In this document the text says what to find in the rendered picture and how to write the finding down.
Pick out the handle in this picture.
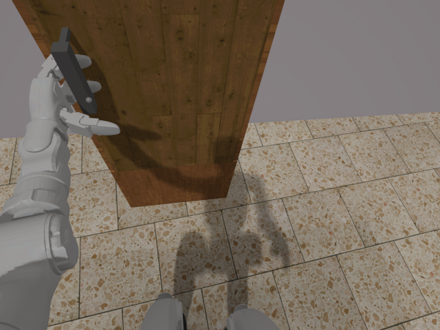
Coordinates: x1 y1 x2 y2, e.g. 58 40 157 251
50 27 98 114

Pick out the robot left hand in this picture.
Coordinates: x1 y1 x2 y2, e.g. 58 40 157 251
29 54 120 138

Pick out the robot left thigh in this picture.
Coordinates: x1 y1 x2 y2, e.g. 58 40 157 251
139 298 184 330

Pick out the left robot forearm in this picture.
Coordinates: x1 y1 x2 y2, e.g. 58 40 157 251
0 119 71 223

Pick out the robot left shin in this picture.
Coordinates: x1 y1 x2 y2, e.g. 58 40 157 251
157 292 175 300

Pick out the robot left upper arm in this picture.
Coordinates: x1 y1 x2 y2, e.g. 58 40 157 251
0 213 78 330

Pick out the cupboard door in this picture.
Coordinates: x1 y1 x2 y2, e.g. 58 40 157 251
21 0 277 172

